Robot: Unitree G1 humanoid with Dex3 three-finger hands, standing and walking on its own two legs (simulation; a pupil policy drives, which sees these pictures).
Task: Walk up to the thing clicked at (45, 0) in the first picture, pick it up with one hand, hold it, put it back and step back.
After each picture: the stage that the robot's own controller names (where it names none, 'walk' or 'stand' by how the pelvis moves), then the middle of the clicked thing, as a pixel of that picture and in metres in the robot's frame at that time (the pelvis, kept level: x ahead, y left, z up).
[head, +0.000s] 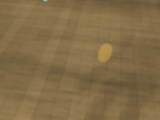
stand; out of the picture +2.33 +0.53 -0.65
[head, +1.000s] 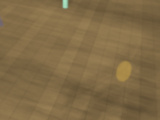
walk; out of the picture +2.22 +0.19 -0.63
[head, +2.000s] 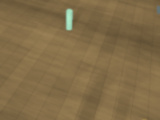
walk; (69, 20) +1.59 +0.09 -0.65
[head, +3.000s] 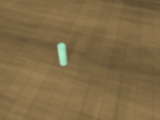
walk; (62, 54) +1.05 +0.16 -0.64
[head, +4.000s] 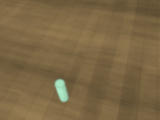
walk; (62, 91) +0.63 +0.21 -0.64
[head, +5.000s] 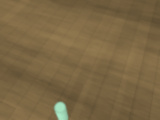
walk; (61, 113) +0.41 +0.16 -0.62
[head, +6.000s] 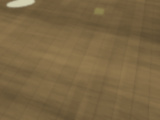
stand; out of the picture +0.34 +0.17 -0.65
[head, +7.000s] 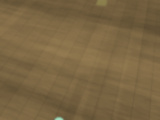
stand; out of the picture +0.35 +0.16 -0.65
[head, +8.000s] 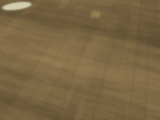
stand; out of the picture +0.33 +0.16 -0.65
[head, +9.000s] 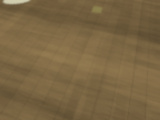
stand; out of the picture +0.34 +0.15 -0.66
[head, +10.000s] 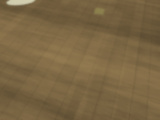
stand; out of the picture +0.35 +0.15 -0.66
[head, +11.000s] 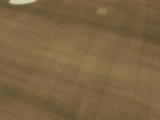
stand; out of the picture +0.35 +0.14 -0.66
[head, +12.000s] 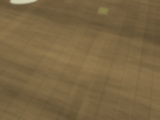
stand; out of the picture +0.34 +0.14 -0.66
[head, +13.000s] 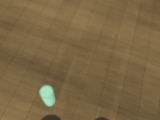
go down; (48, 96) +0.39 +0.16 -0.51
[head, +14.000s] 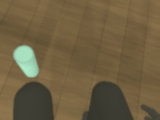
go down; (28, 63) +0.43 +0.21 -0.28
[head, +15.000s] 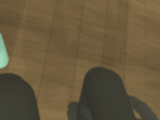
close in; out of the picture +0.41 +0.24 -0.19
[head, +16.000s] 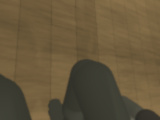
close; out of the picture +0.40 +0.27 -0.15
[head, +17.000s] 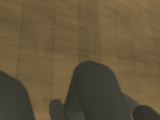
lift; out of the picture +0.37 +0.27 -0.16
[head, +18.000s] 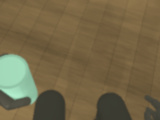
lift; (20, 86) +0.30 +0.20 +0.00
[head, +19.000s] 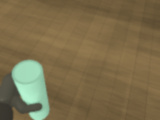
hold; (34, 95) +0.29 +0.16 +0.02
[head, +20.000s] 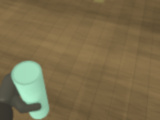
hold; (34, 94) +0.29 +0.16 +0.03
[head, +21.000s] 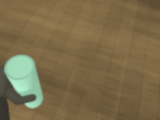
crouch; (28, 86) +0.33 +0.17 -0.02
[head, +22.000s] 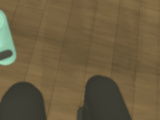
lower; out of the picture +0.44 +0.22 -0.07
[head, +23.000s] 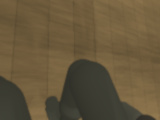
lower; out of the picture +0.41 +0.28 -0.17
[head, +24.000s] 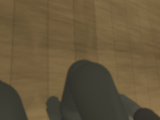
lower; out of the picture +0.40 +0.29 -0.16
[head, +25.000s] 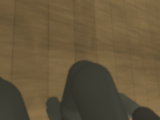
lower; out of the picture +0.39 +0.30 -0.16
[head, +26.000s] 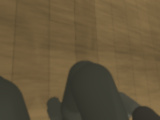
lower; out of the picture +0.39 +0.30 -0.16
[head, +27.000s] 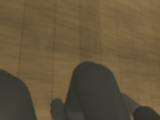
loosen; out of the picture +0.37 +0.28 -0.16
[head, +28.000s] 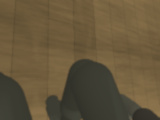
rise; out of the picture +0.38 +0.29 -0.16
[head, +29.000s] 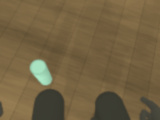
walk; (42, 74) +0.42 +0.20 -0.37
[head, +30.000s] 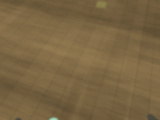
stand; out of the picture +0.36 +0.16 -0.60
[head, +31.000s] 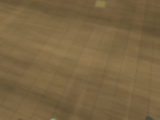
stand; out of the picture +0.35 +0.17 -0.60
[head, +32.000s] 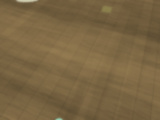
stand; out of the picture +0.37 +0.16 -0.65
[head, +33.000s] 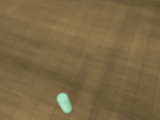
walk; (65, 103) +0.43 +0.18 -0.63
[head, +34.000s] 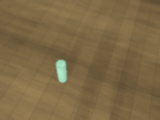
walk; (61, 71) +0.68 +0.12 -0.63
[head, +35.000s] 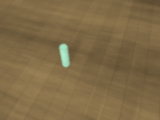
stand; (64, 56) +0.99 +0.21 -0.63
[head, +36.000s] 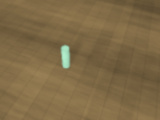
stand; (65, 57) +1.01 +0.14 -0.65
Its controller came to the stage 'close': yes
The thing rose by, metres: 0.67
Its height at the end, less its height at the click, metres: +0.00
